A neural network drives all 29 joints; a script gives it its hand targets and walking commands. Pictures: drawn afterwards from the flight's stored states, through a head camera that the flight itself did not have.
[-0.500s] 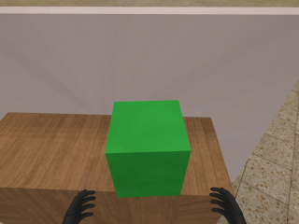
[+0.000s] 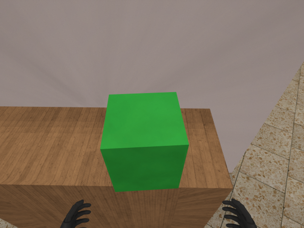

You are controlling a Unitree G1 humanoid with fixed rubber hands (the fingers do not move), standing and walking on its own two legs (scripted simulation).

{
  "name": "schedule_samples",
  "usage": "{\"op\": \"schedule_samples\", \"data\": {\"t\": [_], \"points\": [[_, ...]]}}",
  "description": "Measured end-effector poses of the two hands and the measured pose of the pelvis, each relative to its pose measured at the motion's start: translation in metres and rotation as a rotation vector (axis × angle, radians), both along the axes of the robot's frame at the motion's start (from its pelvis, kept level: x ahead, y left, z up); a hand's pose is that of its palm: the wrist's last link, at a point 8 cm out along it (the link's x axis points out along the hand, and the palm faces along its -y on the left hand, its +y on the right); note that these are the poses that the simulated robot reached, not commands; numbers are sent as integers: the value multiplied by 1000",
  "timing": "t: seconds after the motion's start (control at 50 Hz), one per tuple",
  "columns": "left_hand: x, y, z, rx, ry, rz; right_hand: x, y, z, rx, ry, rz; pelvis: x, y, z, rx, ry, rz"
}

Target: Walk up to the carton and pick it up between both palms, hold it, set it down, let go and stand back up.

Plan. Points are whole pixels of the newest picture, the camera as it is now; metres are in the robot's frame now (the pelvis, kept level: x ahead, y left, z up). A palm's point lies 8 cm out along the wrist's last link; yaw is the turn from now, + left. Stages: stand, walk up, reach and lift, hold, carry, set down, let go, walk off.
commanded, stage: set down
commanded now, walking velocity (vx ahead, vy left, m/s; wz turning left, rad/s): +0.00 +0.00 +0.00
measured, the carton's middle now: (144, 143) +0.39 +0.06 -0.02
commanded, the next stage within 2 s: let go in 0.18 s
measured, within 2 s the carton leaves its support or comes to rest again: neither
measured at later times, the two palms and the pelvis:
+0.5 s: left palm (69, 227) +0.16 +0.24 -0.07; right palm out of the picture +0.16 -0.21 -0.07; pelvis +0.01 +0.01 +0.00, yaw -1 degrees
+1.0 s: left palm out of the picture +0.09 +0.28 -0.11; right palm out of the picture +0.08 -0.23 -0.11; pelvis -0.01 +0.02 -0.01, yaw +3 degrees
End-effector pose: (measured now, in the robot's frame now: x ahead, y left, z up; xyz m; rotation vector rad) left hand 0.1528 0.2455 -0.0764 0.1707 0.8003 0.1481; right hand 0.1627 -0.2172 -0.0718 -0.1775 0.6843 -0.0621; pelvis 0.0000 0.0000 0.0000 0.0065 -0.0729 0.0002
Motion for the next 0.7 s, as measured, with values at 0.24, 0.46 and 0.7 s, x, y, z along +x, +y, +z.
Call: {"op": "schedule_samples", "data": {"t": [0.24, 0.46, 0.7], "points": [[7, -3, -3, -14, 25, -12, 1, -3, -3, -12, 10, -11, 8, 5, 0, -2, 7, -8], [13, -1, 2, -19, 4, -20, 0, 10, -3, 1, -9, -2, 7, 13, 0, -7, -4, -11], [1, -4, -2, -23, 35, -29, -19, 14, -8, 10, 24, -20, -3, 18, 1, -9, -22, -20]]}}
